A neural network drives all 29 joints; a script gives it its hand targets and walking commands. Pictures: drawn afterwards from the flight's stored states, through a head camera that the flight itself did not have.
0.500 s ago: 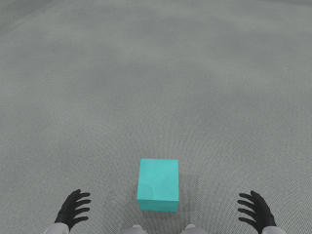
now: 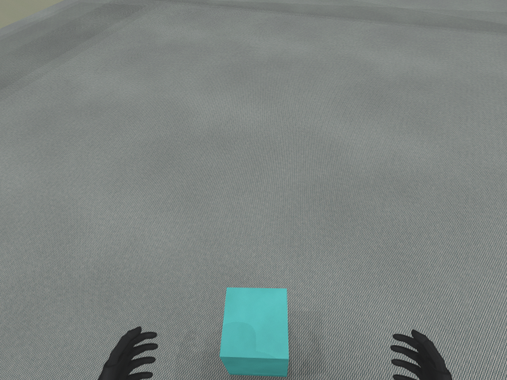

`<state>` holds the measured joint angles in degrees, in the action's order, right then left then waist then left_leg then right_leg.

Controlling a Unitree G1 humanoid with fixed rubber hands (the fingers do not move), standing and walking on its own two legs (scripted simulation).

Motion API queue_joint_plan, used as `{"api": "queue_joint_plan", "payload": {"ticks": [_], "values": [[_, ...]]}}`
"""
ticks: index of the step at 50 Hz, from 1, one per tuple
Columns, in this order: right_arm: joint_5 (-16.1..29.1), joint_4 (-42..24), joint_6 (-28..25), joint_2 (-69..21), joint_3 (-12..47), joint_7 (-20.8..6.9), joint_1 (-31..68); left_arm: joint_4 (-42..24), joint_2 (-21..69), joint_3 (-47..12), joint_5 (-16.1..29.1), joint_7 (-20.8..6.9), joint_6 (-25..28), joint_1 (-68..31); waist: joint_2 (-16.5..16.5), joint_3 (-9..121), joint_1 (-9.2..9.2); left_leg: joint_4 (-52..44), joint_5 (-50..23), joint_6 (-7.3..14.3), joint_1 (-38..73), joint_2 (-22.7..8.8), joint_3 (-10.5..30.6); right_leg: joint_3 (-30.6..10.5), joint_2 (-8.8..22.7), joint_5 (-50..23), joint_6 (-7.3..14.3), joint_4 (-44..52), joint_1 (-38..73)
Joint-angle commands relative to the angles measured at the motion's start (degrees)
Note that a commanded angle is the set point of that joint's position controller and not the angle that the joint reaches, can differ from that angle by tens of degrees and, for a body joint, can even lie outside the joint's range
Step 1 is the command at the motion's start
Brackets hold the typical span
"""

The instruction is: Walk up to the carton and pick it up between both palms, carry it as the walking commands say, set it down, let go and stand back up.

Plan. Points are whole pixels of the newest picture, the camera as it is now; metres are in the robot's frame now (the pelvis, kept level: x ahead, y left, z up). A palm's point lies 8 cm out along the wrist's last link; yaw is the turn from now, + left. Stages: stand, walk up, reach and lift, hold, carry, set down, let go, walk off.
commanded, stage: stand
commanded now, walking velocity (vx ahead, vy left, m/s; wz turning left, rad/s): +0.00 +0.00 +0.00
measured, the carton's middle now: (257, 332) +0.40 +0.06 -0.63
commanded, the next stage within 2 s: none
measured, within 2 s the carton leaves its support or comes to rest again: neither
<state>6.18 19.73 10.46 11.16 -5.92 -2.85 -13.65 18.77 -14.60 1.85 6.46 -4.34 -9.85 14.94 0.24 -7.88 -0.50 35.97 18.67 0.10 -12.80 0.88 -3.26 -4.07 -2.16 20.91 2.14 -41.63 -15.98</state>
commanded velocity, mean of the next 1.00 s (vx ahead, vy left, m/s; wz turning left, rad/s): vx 0.00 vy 0.00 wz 0.00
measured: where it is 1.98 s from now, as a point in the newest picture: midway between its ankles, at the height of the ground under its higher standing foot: outside the picture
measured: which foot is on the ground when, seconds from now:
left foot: down 0.00-1.00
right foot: down 0.00-1.00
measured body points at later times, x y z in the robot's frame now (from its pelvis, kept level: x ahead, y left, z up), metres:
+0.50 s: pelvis +0.03 +0.00 +0.00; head -0.05 -0.02 +0.44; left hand +0.19 +0.26 -0.04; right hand +0.16 -0.27 -0.09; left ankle +0.01 +0.13 -0.72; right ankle +0.02 -0.09 -0.72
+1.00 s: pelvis +0.00 +0.00 +0.00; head -0.08 -0.01 +0.44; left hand +0.14 +0.26 -0.06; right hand +0.11 -0.28 -0.10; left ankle +0.01 +0.13 -0.72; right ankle +0.02 -0.09 -0.72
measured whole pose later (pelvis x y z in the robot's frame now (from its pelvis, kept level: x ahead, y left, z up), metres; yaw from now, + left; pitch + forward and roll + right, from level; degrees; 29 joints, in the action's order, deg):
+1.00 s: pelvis +0.00 +0.00 +0.00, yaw +0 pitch -5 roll +3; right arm 4.0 43.9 -1.4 15.5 -5.9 -1.9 -17.8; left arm 32.3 -14.6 1.8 5.0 0.3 0.7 19.3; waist 1.1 7.5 -0.5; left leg 36.0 18.7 -0.1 -12.8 0.9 -3.3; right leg -4.0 -2.2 20.9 2.6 -41.6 -16.0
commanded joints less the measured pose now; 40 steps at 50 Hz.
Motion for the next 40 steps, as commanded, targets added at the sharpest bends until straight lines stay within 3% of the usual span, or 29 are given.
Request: {"api": "queue_joint_plan", "payload": {"ticks": [1,2,4,5,8,9,11,12,13,14,16,18,19,20,21,23,25,26,28,29,33,34,36,37,40], "values": [[-8.3,5.4,-8.1,13.9,-1.3,2.2,4.2,5.6,-11.3,4.1,-9.3,3.8,8.5,-3.5,4.3,23.4,-0.14,-3.4,-14.4,0.4,2.7,-3.8,4.8,-4.7,5.9,-21.9,-0.3,10.6,3.9],[-8.5,6.5,-8.8,12.7,-1.5,2.1,4.7,6.2,-10.9,3.3,-9.8,4.1,8.6,-5.3,5.4,23.7,1.11,-3.9,-10.5,0.8,3.0,-3.9,4.9,-4.4,6.4,-17.5,-0.2,10.9,1.3],[-8.7,8.7,-9.8,13.2,-1.6,2.0,2.8,7.1,-10.9,3.8,-10.3,4.0,9.4,-3.7,3.5,20.5,1.62,-4.5,-6.4,0.6,3.3,-3.7,4.1,-5.2,6.4,-10.5,-0.5,13.4,-1.6],[-9.0,9.2,-10.3,14.3,-1.5,1.9,3.7,6.9,-10.5,3.6,-10.3,4.2,9.8,-4.2,3.8,18.3,0.65,-5.6,-4.8,1.0,2.9,-3.3,5.5,-4.9,5.1,-11.4,-0.4,13.1,-2.7],[-8.8,10.8,-11.6,13.3,-1.8,1.9,3.4,7.2,-11.7,3.9,-10.6,4.5,10.7,-3.5,4.4,16.1,1.12,-5.0,-7.7,1.0,-0.4,-4.2,4.9,-5.5,6.4,-15.4,-0.5,12.2,-3.1],[-9.0,11.3,-12.1,13.5,-1.7,1.8,3.8,7.8,-12.1,4.1,-10.6,4.5,11.1,-3.0,4.8,16.0,0.31,-5.5,-10.5,0.5,0.2,-4.6,4.7,-4.8,6.3,-17.1,-0.6,11.3,-2.6],[-9.4,12.7,-12.4,14.3,-1.6,2.2,2.4,7.8,-12.4,4.2,-11.0,5.1,11.6,-1.9,6.7,14.1,0.22,-5.5,-10.7,1.4,-0.6,-4.6,6.3,-5.6,6.1,-19.0,-0.4,12.1,-2.7],[-9.7,12.3,-12.7,15.4,-1.9,2.1,4.3,8.8,-13.0,4.5,-10.7,5.0,11.8,-1.7,4.5,13.8,0.06,-5.4,-10.3,1.5,-0.3,-4.4,4.7,-6.3,6.7,-20.3,-0.1,12.4,-3.2],[-9.7,12.6,-12.8,13.4,-1.2,2.3,2.4,8.6,-13.1,4.8,-11.1,5.6,11.9,-0.8,6.0,14.5,0.86,-4.8,-12.7,1.8,0.5,-4.0,5.0,-6.0,6.0,-23.2,0.1,12.1,-2.1],[-9.4,12.6,-13.0,14.3,-1.3,2.2,2.6,8.3,-13.6,4.3,-10.9,5.5,12.4,-2.1,7.1,12.5,0.14,-5.4,-15.7,1.5,-1.6,-4.9,5.8,-5.5,6.5,-25.9,-0.2,11.2,-1.8],[-9.8,13.2,-13.4,15.6,-2.0,2.4,2.6,8.1,-13.4,5.0,-10.2,5.9,12.5,-1.2,3.5,12.9,0.32,-4.9,-16.7,2.5,-0.3,-4.5,6.0,-6.0,6.3,-25.5,0.4,11.4,-3.0],[-9.9,14.0,-13.2,15.0,-1.6,2.5,2.2,9.0,-13.4,4.6,-10.7,5.9,13.0,-0.9,6.3,13.9,0.61,-5.3,-15.5,2.3,0.4,-4.7,5.9,-5.5,6.2,-25.6,0.7,11.6,-2.0],[-9.7,14.2,-13.2,15.4,-1.8,2.5,1.5,8.9,-13.4,4.3,-10.9,6.1,13.1,-1.0,6.0,13.1,0.9,-5.0,-18.3,2.3,1.0,-4.6,5.6,-5.5,5.4,-27.4,0.6,11.4,-2.7],[-9.6,14.0,-13.1,15.4,-1.8,2.6,2.2,8.8,-13.2,4.8,-10.8,6.1,12.7,-1.6,4.6,13.7,0.7,-5.7,-14.8,2.1,0.5,-4.3,5.0,-6.2,6.0,-24.8,1.0,12.0,-2.5],[-9.8,14.1,-13.4,15.3,-1.5,2.5,1.9,8.6,-13.8,4.6,-10.4,6.3,12.9,-1.1,6.7,10.9,0.37,-5.4,-13.4,2.3,-0.5,-4.1,6.2,-6.2,5.4,-23.5,1.1,12.5,-4.3],[-9.5,14.5,-13.6,14.6,-1.5,2.7,2.5,8.0,-13.1,4.0,-10.4,6.1,13.0,-2.2,6.0,11.2,0.95,-5.7,-11.5,2.1,-1.0,-4.6,6.1,-6.1,6.3,-20.9,1.4,12.6,-4.2],[-9.8,15.0,-13.8,15.3,-1.3,2.4,3.6,8.3,-13.7,4.3,-10.5,6.2,13.2,-1.3,5.1,11.1,-0.21,-5.6,-11.0,2.6,-0.8,-4.5,6.3,-6.4,6.1,-20.7,1.2,13.7,-4.2],[-10.0,14.7,-14.0,14.9,-1.3,2.3,2.8,8.7,-13.5,4.5,-10.6,6.2,13.5,-2.4,6.9,11.1,0.58,-6.3,-11.0,2.5,-0.7,-4.5,6.2,-6.8,6.4,-18.9,1.4,14.3,-4.6],[-9.8,15.1,-14.3,15.1,-1.1,2.5,3.4,8.7,-13.2,4.1,-10.6,6.0,13.8,-2.0,4.0,11.0,0.49,-6.8,-10.9,3.2,-0.4,-5.2,6.6,-7.1,6.5,-19.9,1.5,14.2,-4.3],[-9.8,15.2,-14.4,15.6,-1.4,2.5,2.6,9.3,-14.2,4.5,-10.5,6.0,13.7,-1.1,7.8,9.6,0.37,-6.2,-11.1,3.0,-1.2,-4.9,6.9,-6.5,5.8,-19.7,1.6,14.5,-4.7],[-10.0,15.5,-14.6,15.7,-1.5,2.7,3.3,9.5,-14.4,4.4,-10.7,5.8,14.0,-3.0,6.0,8.8,1.08,-6.5,-8.6,2.8,-1.3,-4.4,7.1,-8.1,6.5,-14.2,1.9,15.7,-6.4],[-9.9,15.7,-14.7,15.5,-1.1,2.4,2.8,9.4,-14.3,4.4,-10.4,5.8,14.2,-2.9,6.2,6.4,0.13,-7.2,-7.8,2.5,-2.3,-4.5,6.8,-7.8,6.1,-13.0,2.1,15.9,-7.8],[-9.5,16.5,-14.7,15.9,-1.2,2.4,2.7,9.9,-14.8,4.5,-10.4,5.7,14.4,-2.4,6.4,8.0,0.04,-7.0,-7.5,2.8,-1.8,-4.5,7.5,-8.0,6.3,-11.8,1.8,16.4,-7.2],[-10.2,16.4,-14.6,16.0,-1.4,2.4,3.2,9.8,-14.2,4.3,-10.7,5.7,14.3,-2.1,3.8,5.1,0.31,-8.4,-4.0,2.7,-2.9,-4.7,7.5,-8.7,6.3,-7.3,1.4,17.8,-8.5],[-9.6,17.3,-14.7,16.1,-1.7,2.4,1.3,10.2,-14.7,4.5,-10.5,5.7,14.3,-2.5,7.7,4.0,1.07,-7.6,-2.8,2.9,-2.8,-4.6,7.6,-10.1,6.5,-1.8,2.0,19.6,-10.0]]}}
